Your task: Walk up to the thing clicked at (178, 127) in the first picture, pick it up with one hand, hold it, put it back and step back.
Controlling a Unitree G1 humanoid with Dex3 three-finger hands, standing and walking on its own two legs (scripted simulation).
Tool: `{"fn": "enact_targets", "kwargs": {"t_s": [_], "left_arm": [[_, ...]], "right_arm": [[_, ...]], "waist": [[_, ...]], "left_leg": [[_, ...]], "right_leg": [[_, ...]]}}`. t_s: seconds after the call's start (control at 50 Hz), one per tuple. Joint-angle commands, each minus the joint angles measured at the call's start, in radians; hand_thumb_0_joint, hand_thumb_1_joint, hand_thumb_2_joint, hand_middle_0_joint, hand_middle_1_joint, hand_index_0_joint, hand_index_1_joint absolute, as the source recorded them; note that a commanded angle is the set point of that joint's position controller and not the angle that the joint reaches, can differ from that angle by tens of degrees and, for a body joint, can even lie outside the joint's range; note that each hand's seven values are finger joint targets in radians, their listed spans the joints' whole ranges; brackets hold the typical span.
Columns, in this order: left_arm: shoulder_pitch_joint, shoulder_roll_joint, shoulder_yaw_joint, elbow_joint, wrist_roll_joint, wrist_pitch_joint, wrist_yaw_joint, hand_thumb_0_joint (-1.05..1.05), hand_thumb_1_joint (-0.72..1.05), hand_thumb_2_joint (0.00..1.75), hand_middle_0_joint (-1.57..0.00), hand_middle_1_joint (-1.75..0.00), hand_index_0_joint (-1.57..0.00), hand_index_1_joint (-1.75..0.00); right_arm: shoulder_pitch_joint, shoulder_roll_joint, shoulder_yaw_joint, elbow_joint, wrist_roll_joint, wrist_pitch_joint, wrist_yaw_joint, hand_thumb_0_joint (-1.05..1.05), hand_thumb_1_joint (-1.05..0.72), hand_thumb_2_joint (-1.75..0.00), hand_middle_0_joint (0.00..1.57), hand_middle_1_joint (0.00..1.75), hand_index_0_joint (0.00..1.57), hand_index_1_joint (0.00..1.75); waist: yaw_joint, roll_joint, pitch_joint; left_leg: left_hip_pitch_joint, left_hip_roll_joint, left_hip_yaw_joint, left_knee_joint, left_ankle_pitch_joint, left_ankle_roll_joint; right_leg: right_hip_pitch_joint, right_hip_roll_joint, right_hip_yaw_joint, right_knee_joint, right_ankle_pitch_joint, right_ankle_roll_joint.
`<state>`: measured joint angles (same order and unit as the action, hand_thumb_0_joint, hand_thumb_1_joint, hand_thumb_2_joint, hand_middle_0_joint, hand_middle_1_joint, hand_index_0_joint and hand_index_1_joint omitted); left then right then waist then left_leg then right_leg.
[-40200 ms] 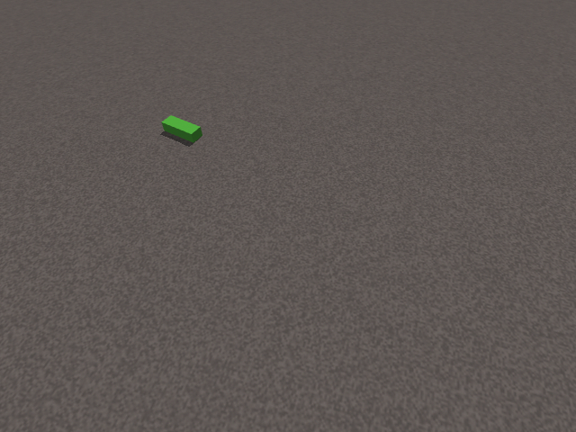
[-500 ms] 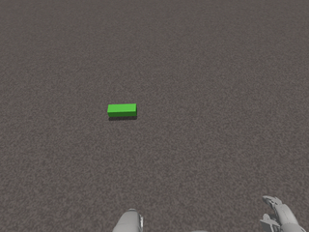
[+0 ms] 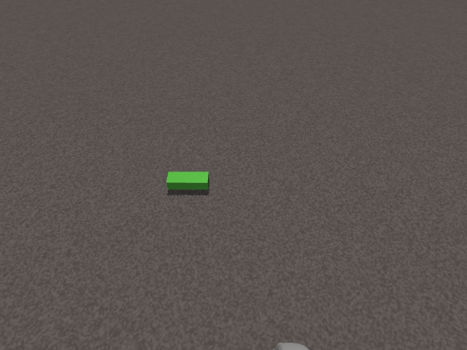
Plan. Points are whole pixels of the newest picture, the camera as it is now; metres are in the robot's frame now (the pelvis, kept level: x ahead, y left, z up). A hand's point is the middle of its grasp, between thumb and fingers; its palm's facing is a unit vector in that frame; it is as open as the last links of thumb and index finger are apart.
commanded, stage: step back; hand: left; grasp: from above
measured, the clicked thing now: (188, 180) +1.07 +0.25 -0.74
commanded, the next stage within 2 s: stand in 0.56 s
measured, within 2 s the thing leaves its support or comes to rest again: neither
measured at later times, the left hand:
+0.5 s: hand out of the picture +0.13 +0.27 -0.15, palm faces +0.08 -0.92 -0.38, open 7.4 cm
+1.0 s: hand out of the picture +0.11 +0.26 -0.14, palm faces +0.03 -0.94 -0.33, open 7.4 cm
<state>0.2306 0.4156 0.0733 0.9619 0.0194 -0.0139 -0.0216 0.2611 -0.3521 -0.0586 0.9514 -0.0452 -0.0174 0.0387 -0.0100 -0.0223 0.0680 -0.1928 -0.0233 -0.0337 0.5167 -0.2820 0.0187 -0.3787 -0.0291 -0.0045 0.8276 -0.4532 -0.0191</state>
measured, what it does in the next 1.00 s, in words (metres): steps on the spot: right foot, then left foot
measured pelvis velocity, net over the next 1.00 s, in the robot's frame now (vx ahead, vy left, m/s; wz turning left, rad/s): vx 0.04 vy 0.01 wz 0.03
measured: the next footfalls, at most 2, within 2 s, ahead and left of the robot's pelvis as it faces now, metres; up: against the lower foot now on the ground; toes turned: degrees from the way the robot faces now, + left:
right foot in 0.08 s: +0.10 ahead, -0.12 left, +0.00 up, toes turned -2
left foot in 0.42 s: +0.12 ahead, +0.15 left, +0.00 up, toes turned +3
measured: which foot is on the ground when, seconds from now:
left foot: down 0.00-0.10, up 0.12-0.40, down 0.42-1.00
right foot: up 0.00-0.06, down 0.08-1.00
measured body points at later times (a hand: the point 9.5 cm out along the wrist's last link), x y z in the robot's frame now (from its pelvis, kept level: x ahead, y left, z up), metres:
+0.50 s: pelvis +0.05 +0.00 -0.01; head +0.07 +0.00 +0.44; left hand +0.12 +0.32 -0.13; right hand +0.13 -0.31 -0.14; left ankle +0.08 +0.14 -0.73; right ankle +0.06 -0.12 -0.73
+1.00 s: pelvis +0.04 +0.01 +0.01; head +0.04 +0.01 +0.46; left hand +0.11 +0.31 -0.12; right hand +0.16 -0.28 -0.11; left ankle +0.08 +0.14 -0.73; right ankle +0.06 -0.12 -0.73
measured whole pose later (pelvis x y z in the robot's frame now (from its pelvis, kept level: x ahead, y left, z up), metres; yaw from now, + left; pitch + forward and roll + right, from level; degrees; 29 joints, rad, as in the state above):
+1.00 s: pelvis +0.04 +0.01 +0.01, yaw +2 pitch -4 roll +0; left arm 0.09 0.35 0.00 1.14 0.01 -0.02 -0.02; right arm 0.06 -0.35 0.00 1.11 -0.01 -0.01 0.02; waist 0.02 0.01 0.07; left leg -0.15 0.04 0.00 0.37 -0.14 -0.03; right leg -0.11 -0.03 -0.07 0.37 -0.18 0.01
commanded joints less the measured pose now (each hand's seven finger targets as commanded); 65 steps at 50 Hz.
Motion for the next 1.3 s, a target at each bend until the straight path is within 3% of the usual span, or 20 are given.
{"fn": "enact_targets", "kwargs": {"t_s": [0.0,0.04,0.06,0.08,0.1,0.12,0.14,0.18,0.32,0.36,0.4,0.42,0.46,0.48,0.54,0.58,0.64,0.86,1.16,1.28], "left_arm": [[-0.002,0.154,0.049,-0.051,0.002,-0.042,0.012,0.00,0.90,0.90,-0.20,-0.30,-0.20,-0.30],[0.046,0.138,0.050,-0.018,0.007,-0.051,0.025,0.00,0.90,0.90,-0.20,-0.30,-0.20,-0.30],[0.075,0.149,0.055,-0.008,0.012,-0.056,0.034,0.00,0.90,0.90,-0.20,-0.30,-0.20,-0.30],[0.101,0.214,0.071,-0.010,0.026,-0.064,0.044,0.00,0.90,0.90,-0.20,-0.30,-0.20,-0.30],[0.037,0.277,0.078,-0.045,0.030,-0.067,0.047,0.00,0.90,0.90,-0.20,-0.30,-0.20,-0.30],[-0.053,0.303,0.081,-0.065,0.024,-0.060,0.044,0.00,0.90,0.90,-0.20,-0.30,-0.20,-0.30],[-0.083,0.271,0.075,-0.076,0.020,-0.061,0.043,0.00,0.90,0.90,-0.20,-0.30,-0.20,-0.30],[-0.099,0.211,0.055,-0.078,0.009,-0.068,0.045,0.00,0.90,0.90,-0.20,-0.30,-0.20,-0.30],[-0.107,0.199,0.051,-0.062,0.002,-0.060,0.045,0.00,0.90,0.90,-0.20,-0.30,-0.20,-0.30],[-0.111,0.195,0.046,-0.058,-0.006,-0.044,0.045,0.00,0.90,0.90,-0.20,-0.30,-0.20,-0.30],[-0.113,0.183,0.039,-0.061,-0.012,-0.028,0.045,0.00,0.90,0.90,-0.20,-0.30,-0.20,-0.30],[-0.109,0.161,0.031,-0.068,-0.016,-0.023,0.045,0.00,0.90,0.90,-0.20,-0.30,-0.20,-0.30],[-0.114,0.142,0.024,-0.047,-0.030,-0.008,0.042,0.00,0.90,0.90,-0.20,-0.30,-0.20,-0.30],[-0.119,0.139,0.020,-0.030,-0.022,-0.006,0.043,0.00,0.90,0.90,-0.20,-0.30,-0.20,-0.30],[-0.093,0.127,-0.002,0.022,-0.011,-0.018,0.030,0.00,0.90,0.90,-0.20,-0.30,-0.20,-0.30],[-0.113,0.138,-0.005,0.037,-0.013,-0.023,0.024,0.00,0.90,0.90,-0.20,-0.30,-0.20,-0.30],[-0.145,0.142,-0.018,0.057,-0.017,-0.026,0.026,0.00,0.90,0.90,-0.20,-0.30,-0.20,-0.30],[-0.182,0.148,-0.036,0.118,-0.012,-0.031,0.021,0.00,0.90,0.90,-0.20,-0.30,-0.20,-0.30],[-0.165,0.164,-0.034,0.136,-0.003,-0.024,0.016,0.00,0.90,0.90,-0.20,-0.30,-0.20,-0.30],[-0.161,0.164,-0.037,0.121,-0.006,-0.028,0.017,0.00,0.90,0.90,-0.20,-0.30,-0.20,-0.30]], "right_arm": [[-0.081,-0.271,-0.069,-0.090,0.010,-0.014,-0.019,0.00,-0.90,-0.90,0.20,0.30,0.20,0.30],[-0.126,-0.223,-0.049,-0.099,0.022,0.004,-0.021,0.00,-0.90,-0.90,0.20,0.30,0.20,0.30],[-0.105,-0.171,-0.029,-0.098,0.031,0.007,-0.025,0.00,-0.90,-0.90,0.20,0.30,0.20,0.30],[-0.084,-0.112,-0.008,-0.111,0.040,0.005,-0.030,0.00,-0.90,-0.90,0.20,0.30,0.20,0.30],[-0.068,-0.124,-0.009,-0.106,0.034,0.011,-0.042,0.00,-0.90,-0.90,0.20,0.30,0.20,0.30],[-0.024,-0.211,-0.038,-0.065,0.025,0.020,-0.052,0.00,-0.90,-0.90,0.20,0.30,0.20,0.30],[-0.004,-0.235,-0.046,-0.045,0.027,0.020,-0.052,0.00,-0.90,-0.90,0.20,0.30,0.20,0.30],[0.004,-0.216,-0.037,-0.018,0.028,0.017,-0.046,0.00,-0.90,-0.90,0.20,0.30,0.20,0.30],[-0.018,-0.175,-0.019,0.002,0.021,0.003,-0.045,0.00,-0.90,-0.90,0.20,0.30,0.20,0.30],[-0.013,-0.170,-0.023,0.016,0.019,-0.002,-0.050,0.00,-0.90,-0.90,0.20,0.30,0.20,0.30],[-0.012,-0.188,-0.034,0.029,0.015,-0.005,-0.055,0.00,-0.90,-0.90,0.20,0.30,0.20,0.30],[-0.026,-0.220,-0.040,0.021,0.013,-0.007,-0.058,0.00,-0.90,-0.90,0.20,0.30,0.20,0.30],[-0.128,-0.281,-0.040,0.000,0.025,-0.009,-0.057,0.00,-0.90,-0.90,0.20,0.30,0.20,0.30],[-0.166,-0.280,-0.038,0.000,0.025,-0.006,-0.055,0.00,-0.90,-0.90,0.20,0.30,0.20,0.30],[-0.161,-0.215,-0.007,0.015,0.028,-0.013,-0.048,0.00,-0.90,-0.90,0.20,0.30,0.20,0.30],[-0.163,-0.219,0.000,0.036,0.031,-0.027,-0.046,0.00,-0.90,-0.90,0.20,0.30,0.20,0.30],[-0.192,-0.221,0.005,0.053,0.031,-0.031,-0.047,0.00,-0.90,-0.90,0.20,0.30,0.20,0.30],[-0.243,-0.204,0.016,0.096,0.038,-0.021,-0.039,0.00,-0.90,-0.90,0.20,0.30,0.20,0.30],[-0.214,-0.210,0.017,0.125,0.030,-0.011,-0.028,0.00,-0.90,-0.90,0.20,0.30,0.20,0.30],[-0.197,-0.205,0.018,0.128,0.030,-0.012,-0.027,0.00,-0.90,-0.90,0.20,0.30,0.20,0.30]], "waist": [[0.012,0.198,0.003],[0.059,0.150,-0.039],[0.080,0.080,-0.070],[0.091,-0.107,-0.098],[0.073,-0.122,-0.080],[0.049,-0.061,-0.032],[0.029,-0.051,0.018],[0.015,-0.046,0.017],[0.027,-0.139,-0.077],[0.018,-0.140,-0.097],[0.011,-0.089,-0.110],[0.017,-0.026,-0.135],[0.040,0.087,-0.146],[0.043,0.111,-0.121],[0.038,0.102,-0.116],[0.031,0.097,-0.128],[0.021,0.101,-0.135],[0.014,0.035,-0.089],[0.013,0.038,-0.028],[0.011,0.022,-0.084]], "left_leg": [[-0.115,0.197,-0.205,-0.198,-0.177,0.164],[-0.215,0.147,-0.122,-0.046,-0.112,0.107],[-0.259,0.111,-0.091,0.071,-0.079,0.071],[-0.352,-0.012,-0.055,0.273,-0.153,0.020],[-0.380,-0.043,-0.085,0.369,-0.296,-0.008],[-0.279,0.020,-0.128,0.426,-0.309,-0.007],[-0.270,0.040,-0.121,0.444,-0.290,-0.008],[-0.272,0.044,-0.138,0.409,-0.196,-0.009],[-0.141,0.053,0.019,0.153,-0.130,-0.025],[-0.069,0.021,0.076,0.030,0.003,-0.014],[0.017,0.035,0.047,-0.037,0.243,0.005],[0.049,0.112,-0.038,-0.015,0.376,0.033],[-0.096,0.253,-0.195,-0.068,0.245,0.146],[-0.156,0.262,-0.199,-0.080,0.183,0.152],[-0.138,0.179,-0.133,-0.114,0.107,0.045],[-0.054,0.172,-0.111,-0.107,0.233,0.021],[0.031,0.170,-0.086,-0.090,0.371,0.018],[0.074,0.165,-0.061,-0.201,0.233,-0.002],[-0.026,0.148,-0.077,-0.275,-0.068,-0.012],[0.024,0.146,-0.059,-0.234,0.046,-0.008]], "right_leg": [[0.084,0.017,-0.043,-0.181,0.081,0.006],[0.293,0.061,-0.076,-0.356,0.206,0.005],[0.390,0.030,-0.015,-0.415,0.226,-0.001],[0.422,-0.155,0.285,-0.514,0.134,-0.047],[0.327,-0.339,0.517,-0.601,-0.048,-0.130],[0.145,-0.402,0.569,-0.617,-0.211,-0.202],[0.109,-0.378,0.532,-0.611,-0.181,-0.221],[0.146,-0.267,0.336,-0.571,0.032,-0.151],[0.207,-0.236,0.122,-0.394,0.606,-0.147],[0.199,-0.196,0.067,-0.293,0.715,-0.110],[0.153,-0.151,0.046,-0.216,0.643,-0.056],[0.107,-0.118,0.032,-0.189,0.537,-0.033],[0.173,-0.011,-0.015,-0.163,0.141,-0.003],[0.219,-0.009,-0.007,-0.195,0.074,-0.009],[0.267,-0.077,0.046,-0.324,0.232,-0.017],[0.257,-0.086,0.046,-0.332,0.350,-0.015],[0.252,-0.092,0.047,-0.383,0.439,-0.006],[0.261,-0.106,0.049,-0.525,0.350,0.008],[0.199,-0.102,0.062,-0.587,0.076,0.011],[0.201,-0.117,0.078,-0.587,0.124,0.004]]}}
